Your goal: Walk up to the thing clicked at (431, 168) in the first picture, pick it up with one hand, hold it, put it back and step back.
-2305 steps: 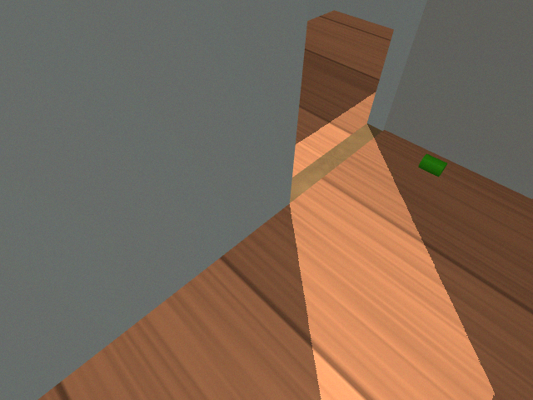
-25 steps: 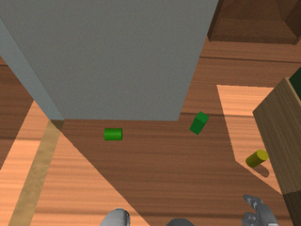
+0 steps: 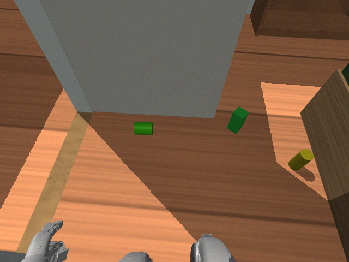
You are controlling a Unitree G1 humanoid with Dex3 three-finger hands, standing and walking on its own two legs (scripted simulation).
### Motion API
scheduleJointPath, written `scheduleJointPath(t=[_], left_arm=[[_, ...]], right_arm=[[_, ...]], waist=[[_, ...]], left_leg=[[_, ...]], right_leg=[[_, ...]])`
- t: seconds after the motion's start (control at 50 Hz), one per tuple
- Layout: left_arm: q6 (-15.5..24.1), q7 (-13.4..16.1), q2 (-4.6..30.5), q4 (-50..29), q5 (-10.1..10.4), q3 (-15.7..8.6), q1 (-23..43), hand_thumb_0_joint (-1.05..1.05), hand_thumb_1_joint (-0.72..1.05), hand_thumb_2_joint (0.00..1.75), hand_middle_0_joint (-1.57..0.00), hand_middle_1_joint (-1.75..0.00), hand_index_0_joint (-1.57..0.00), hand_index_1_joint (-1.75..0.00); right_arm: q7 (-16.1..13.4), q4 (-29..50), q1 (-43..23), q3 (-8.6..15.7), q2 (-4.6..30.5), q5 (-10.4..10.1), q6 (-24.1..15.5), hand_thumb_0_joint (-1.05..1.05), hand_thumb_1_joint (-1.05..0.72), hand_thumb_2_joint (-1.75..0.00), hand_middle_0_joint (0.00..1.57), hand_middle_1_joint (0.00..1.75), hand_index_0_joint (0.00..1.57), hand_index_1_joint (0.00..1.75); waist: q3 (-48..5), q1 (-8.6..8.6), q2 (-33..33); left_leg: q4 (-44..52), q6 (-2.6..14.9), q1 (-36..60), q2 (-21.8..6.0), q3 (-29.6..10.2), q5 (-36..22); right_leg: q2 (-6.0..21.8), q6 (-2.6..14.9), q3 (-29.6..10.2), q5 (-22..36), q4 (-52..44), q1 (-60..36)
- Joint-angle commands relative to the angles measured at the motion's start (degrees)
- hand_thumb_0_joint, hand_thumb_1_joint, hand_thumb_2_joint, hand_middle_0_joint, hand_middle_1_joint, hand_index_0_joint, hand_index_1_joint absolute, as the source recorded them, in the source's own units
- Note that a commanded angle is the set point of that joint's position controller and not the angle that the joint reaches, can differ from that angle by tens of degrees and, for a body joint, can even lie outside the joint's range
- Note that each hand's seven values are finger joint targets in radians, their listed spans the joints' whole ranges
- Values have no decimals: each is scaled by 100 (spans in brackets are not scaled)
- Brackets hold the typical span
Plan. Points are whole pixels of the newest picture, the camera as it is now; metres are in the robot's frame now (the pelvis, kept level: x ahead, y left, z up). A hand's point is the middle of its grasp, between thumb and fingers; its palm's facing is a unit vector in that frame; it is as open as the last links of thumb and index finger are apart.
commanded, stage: step back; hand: left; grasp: from above
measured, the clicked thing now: (143, 128) +0.91 +0.21 -0.71
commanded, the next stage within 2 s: stand in 1.42 s
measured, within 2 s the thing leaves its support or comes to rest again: neither
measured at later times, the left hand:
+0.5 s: hand out of the picture -0.10 +0.25 -0.12, palm faces +0.00 -0.89 -0.46, open 7.3 cm
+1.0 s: hand out of the picture -0.06 +0.24 -0.13, palm faces +0.03 -0.91 -0.41, open 7.3 cm
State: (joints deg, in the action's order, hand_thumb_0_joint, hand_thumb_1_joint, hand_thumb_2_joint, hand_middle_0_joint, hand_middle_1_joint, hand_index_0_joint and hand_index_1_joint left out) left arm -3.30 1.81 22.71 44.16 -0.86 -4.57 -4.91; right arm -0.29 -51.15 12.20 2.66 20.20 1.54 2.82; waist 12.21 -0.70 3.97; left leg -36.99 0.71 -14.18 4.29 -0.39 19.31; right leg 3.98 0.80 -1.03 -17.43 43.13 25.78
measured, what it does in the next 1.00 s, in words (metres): walks backwards: right foot, then left foot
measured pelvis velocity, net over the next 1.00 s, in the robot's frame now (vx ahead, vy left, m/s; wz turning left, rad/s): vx -0.13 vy -0.03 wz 0.01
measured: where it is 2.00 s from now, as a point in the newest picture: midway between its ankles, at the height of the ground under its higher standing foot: outside the picture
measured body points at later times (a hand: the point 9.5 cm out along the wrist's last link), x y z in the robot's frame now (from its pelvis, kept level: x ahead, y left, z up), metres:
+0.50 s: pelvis -0.13 -0.03 +0.01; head -0.12 -0.06 +0.46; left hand -0.10 +0.29 -0.09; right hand -0.05 -0.34 -0.13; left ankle -0.11 +0.13 -0.67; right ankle -0.15 -0.13 -0.72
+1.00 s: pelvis -0.13 -0.03 +0.01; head -0.13 -0.04 +0.46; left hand -0.06 +0.29 -0.10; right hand -0.07 -0.35 -0.12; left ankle -0.15 +0.11 -0.70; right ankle -0.08 -0.14 -0.72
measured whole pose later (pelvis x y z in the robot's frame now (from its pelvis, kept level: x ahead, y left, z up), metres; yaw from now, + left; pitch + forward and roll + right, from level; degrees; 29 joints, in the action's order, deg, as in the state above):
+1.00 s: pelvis -0.13 -0.03 +0.01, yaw +0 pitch -4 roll -1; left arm 3.1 0.3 20.8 56.1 -1.9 -3.9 -11.8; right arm 0.8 -55.3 13.2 3.5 22.2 0.9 1.7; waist 3.7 0.1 -2.7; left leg -44.7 0.0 -15.4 -0.9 -4.9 27.6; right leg -0.9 2.0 3.6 -14.2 35.4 17.5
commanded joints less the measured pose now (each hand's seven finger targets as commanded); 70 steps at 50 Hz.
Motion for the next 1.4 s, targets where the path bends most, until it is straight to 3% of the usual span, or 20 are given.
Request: scheduleJointPath(t=[0.0, 0.06, 0.18, 0.24, 0.28, 0.32, 0.4, 0.5, 0.6, 0.66, 0.68, 0.88, 0.9, 0.94, 0.96, 1.04, 1.16, 1.22, 1.28, 1.38], left_arm=[[49, 74, 1221, -368, -3, -337, 37, 0, 90, 90, -20, -30, -20, -30], [21, -4, 1052, -38, 84, -333, -506, 0, 90, 90, -20, -30, -20, -30], [288, -33, 903, 147, 3, -207, -645, 0, 90, 90, -20, -30, -20, -30], [462, -12, 827, 649, -55, -209, -1287, 0, 90, 90, -20, -30, -20, -30], [550, 0, 1487, 646, -231, -390, -1145, 0, 90, 90, -20, -30, -20, -30], [505, 16, 2130, 293, -235, -522, -321, 0, 90, 90, -20, -30, -20, -30], [606, 25, 1213, 500, -131, -306, -373, 0, 90, 90, -20, -30, -20, -30], [620, -40, 1419, 566, -183, -397, -1033, 0, 90, 90, -20, -30, -20, -30], [500, -128, 1301, 396, -122, -246, -621, 0, 90, 90, -20, -30, -20, -30], [525, -109, 1069, 340, -32, -188, -287, 0, 90, 90, -20, -30, -20, -30], [543, -116, 1316, 377, -71, -243, -254, 0, 90, 90, -20, -30, -20, -30], [737, -116, 914, 1043, -28, -225, -1322, 0, 90, 90, -20, -30, -20, -30], [738, -70, 1064, 1064, -52, -282, -1337, 0, 90, 90, -20, -30, -20, -30], [776, -8, 1742, 839, -160, -403, -984, 0, 90, 90, -20, -30, -20, -30], [749, -19, 1825, 709, -157, -402, -389, 0, 90, 90, -20, -30, -20, -30], [771, -35, 1381, 777, -99, -278, -273, 0, 90, 90, -20, -30, -20, -30], [721, -62, 1431, 796, -67, -291, -61, 0, 90, 90, -20, -30, -20, -30], [637, -63, 1069, 764, 19, -130, -36, 0, 90, 90, -20, -30, -20, -30], [545, -53, 937, 967, 133, -74, -74, 0, 90, 90, -20, -30, -20, -30], [679, -23, 1242, 1171, 105, -86, -280, 0, 90, 90, -20, -30, -20, -30]], right_arm=[[-110, 643, -378, 547, 2188, 123, -203, 0, -90, -90, 20, 30, 20, 30], [-139, 786, -796, 327, 1527, 132, -188, 0, -90, -90, 20, 30, 20, 30], [-49, 694, -353, 389, 1515, 101, -90, 0, -90, -90, 20, 30, 20, 30], [-10, 615, -551, 404, 1607, 29, 38, 0, -90, -90, 20, 30, 20, 30], [4, 698, -373, 197, 1005, -53, 13, 0, -90, -90, 20, 30, 20, 30], [-84, 693, -795, 388, 1420, -11, 4, 0, -90, -90, 20, 30, 20, 30], [-26, 325, -453, 232, 1101, -83, -125, 0, -90, -90, 20, 30, 20, 30], [56, 360, -762, 234, 1116, 44, -250, 0, -90, -90, 20, 30, 20, 30], [105, -49, -24, 398, 1157, 57, -430, 0, -90, -90, 20, 30, 20, 30], [84, -66, 470, 656, 2141, 100, -486, 0, -90, -90, 20, 30, 20, 30], [96, -56, 385, 664, 2106, 77, -489, 0, -90, -90, 20, 30, 20, 30], [118, 231, -625, 277, 1173, -46, -351, 0, -90, -90, 20, 30, 20, 30], [97, 223, -442, 172, 916, -75, -321, 0, -90, -90, 20, 30, 20, 30], [26, 176, -199, 156, 844, -70, -248, 0, -90, -90, 20, 30, 20, 30], [4, 2, 4, 310, 1247, -34, -195, 0, -90, -90, 20, 30, 20, 30], [48, -284, 228, 290, 1207, -43, -225, 0, -90, -90, 20, 30, 20, 30], [67, -399, 269, 265, 1170, 16, -296, 0, -90, -90, 20, 30, 20, 30], [6, -525, 332, 353, 1237, 87, -386, 0, -90, -90, 20, 30, 20, 30], [4, -282, -572, 332, 1758, 21, -429, 0, -90, -90, 20, 30, 20, 30], [-36, -467, -489, 212, 1252, -76, -387, 0, -90, -90, 20, 30, 20, 30]], waist=[[-1057, 172, -1534], [-993, -187, -1005], [-1461, 214, -1654], [-1782, -69, -1423], [-1450, 17, 261], [-879, -258, 672], [-739, 88, 164], [-805, -384, 763], [-1104, 67, 378], [-1147, 438, -1331], [-773, 412, -1067], [-1019, -299, -1196], [-1124, -324, -728], [-1192, -272, 219], [-792, -89, -35], [-712, -17, 90], [-1206, 20, 579], [-1491, 165, 44], [-1346, -64, -1095], [-1814, -20, -639]], left_leg=[[1895, 1843, -1038, -2752, -2911, -1816], [1467, 1180, -734, -1712, -1266, -2201], [1174, 1276, 859, -1673, -1269, -1120], [380, 900, 499, -1433, -833, -828], [-911, 248, -1757, -383, -469, 682], [-1987, -107, -1070, -459, -1202, 1262], [-1942, -86, -1380, -24, -884, 301], [-559, -163, -1471, -339, -409, 813], [1528, 62, 559, -194, 80, -15], [2358, 1383, 1202, -2369, -3422, 1955], [2486, 1586, 546, -2472, -3391, 2249], [771, 539, -1016, -1114, -609, 88], [286, 355, -1422, -885, -468, 441], [-1424, -16, -1526, -258, -541, 1413], [-1842, -43, -1025, -516, -756, 1454], [-1563, 11, -971, -544, -818, 845], [-115, -97, -427, -599, -57, 662], [1203, 46, 544, -605, -217, -943], [1473, 980, -397, -1947, -1738, -870], [515, 125, 69, -995, -387, -2462]], right_leg=[[-588, 11, -862, -1969, 2542, -401], [-956, 61, -818, -1101, 3060, -133], [-480, -190, -135, -1251, 40, -313], [-574, -16, 224, -38, -2568, -1558], [549, 363, -2120, -214, -2551, -2442], [2122, 1523, -3506, -1635, -2963, 87], [647, 655, -943, 1635, -1942, -1166], [929, 855, -1342, 79, -2219, -2058], [801, 712, -914, -402, -1600, -1046], [-352, 100, 141, -1690, 890, 887], [-173, 133, -264, -1694, 1195, 664], [-537, -21, 504, 600, -1636, -2305], [-341, 62, 17, 506, -1804, -2745], [1835, 928, -2983, -1734, -3093, -1737], [2084, 1342, -3148, -2561, -3203, -731], [1206, 886, -1707, -1348, -2771, -780], [1169, 898, -957, 475, -2069, -1159], [681, 406, -338, 1618, -946, -827], [-293, 12, 276, -863, -400, -1149], [471, 308, -445, 2384, -1142, -1900]])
